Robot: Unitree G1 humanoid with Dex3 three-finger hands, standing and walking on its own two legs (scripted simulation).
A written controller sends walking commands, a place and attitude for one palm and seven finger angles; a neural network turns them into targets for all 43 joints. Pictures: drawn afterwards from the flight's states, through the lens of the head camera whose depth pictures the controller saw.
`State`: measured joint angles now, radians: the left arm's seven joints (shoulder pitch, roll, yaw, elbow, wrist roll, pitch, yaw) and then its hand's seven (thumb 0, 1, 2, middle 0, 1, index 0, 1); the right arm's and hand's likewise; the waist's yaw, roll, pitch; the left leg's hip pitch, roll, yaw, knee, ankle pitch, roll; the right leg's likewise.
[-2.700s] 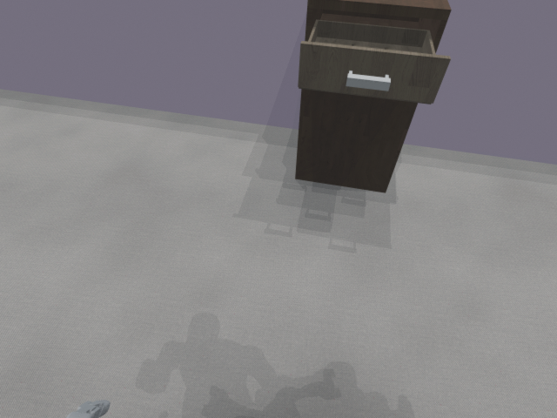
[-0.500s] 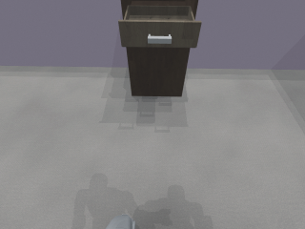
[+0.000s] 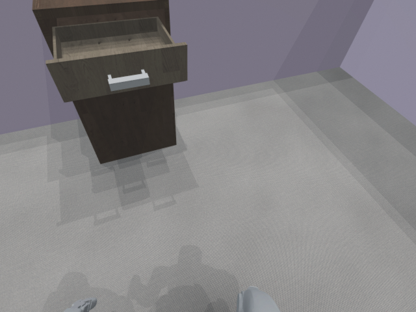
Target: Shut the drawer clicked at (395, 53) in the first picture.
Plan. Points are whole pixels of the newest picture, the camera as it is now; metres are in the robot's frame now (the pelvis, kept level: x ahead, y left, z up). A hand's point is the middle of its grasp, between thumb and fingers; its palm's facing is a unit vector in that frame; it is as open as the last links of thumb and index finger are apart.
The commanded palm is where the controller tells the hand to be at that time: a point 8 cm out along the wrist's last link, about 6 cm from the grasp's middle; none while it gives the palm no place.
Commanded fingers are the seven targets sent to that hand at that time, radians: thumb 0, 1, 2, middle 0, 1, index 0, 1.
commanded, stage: walk to a spot facing it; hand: left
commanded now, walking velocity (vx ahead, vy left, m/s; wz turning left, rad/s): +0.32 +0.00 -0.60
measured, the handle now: (128, 78) +0.78 +0.30 -0.02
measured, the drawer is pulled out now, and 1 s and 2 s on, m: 0.30 0.30 0.30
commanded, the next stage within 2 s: turn to face it in 1.10 s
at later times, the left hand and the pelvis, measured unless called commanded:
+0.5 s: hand (159, 235) +0.32 +0.13 -0.16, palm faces -0.22 -0.95 -0.23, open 7.2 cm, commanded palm none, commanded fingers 0.00 0.90 0.90 -0.20 -0.30 -0.20 -0.30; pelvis +0.20 -0.04 +0.00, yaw -15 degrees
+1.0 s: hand (175, 180) +0.50 +0.12 -0.18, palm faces -0.48 -0.86 -0.18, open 7.4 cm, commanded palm none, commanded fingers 0.00 0.90 0.90 -0.20 -0.30 -0.20 -0.30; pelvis +0.34 -0.02 +0.00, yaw -34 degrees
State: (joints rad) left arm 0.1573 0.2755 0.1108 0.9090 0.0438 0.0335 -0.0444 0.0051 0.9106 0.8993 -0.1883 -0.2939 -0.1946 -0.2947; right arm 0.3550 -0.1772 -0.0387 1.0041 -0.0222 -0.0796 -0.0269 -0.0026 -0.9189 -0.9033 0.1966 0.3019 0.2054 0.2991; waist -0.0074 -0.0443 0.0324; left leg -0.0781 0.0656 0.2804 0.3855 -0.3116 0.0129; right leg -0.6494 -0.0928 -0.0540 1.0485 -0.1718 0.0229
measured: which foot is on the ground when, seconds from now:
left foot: down 0.00-0.20, up 0.22-0.64, down 0.66-1.00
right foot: up 0.00-0.18, down 0.20-0.66, up 0.68-1.00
